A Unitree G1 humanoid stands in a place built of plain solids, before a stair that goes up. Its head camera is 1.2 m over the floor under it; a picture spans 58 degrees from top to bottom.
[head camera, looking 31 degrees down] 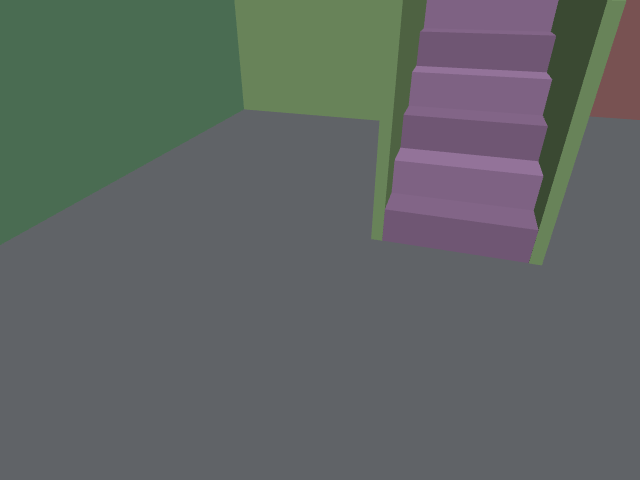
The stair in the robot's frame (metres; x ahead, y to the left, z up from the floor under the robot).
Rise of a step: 0.19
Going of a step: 0.21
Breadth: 0.73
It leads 17 degrees to the right of straight ahead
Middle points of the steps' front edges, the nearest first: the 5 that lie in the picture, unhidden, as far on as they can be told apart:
1.88 -0.68 0.19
2.09 -0.75 0.38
2.29 -0.81 0.57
2.49 -0.87 0.75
2.70 -0.93 0.94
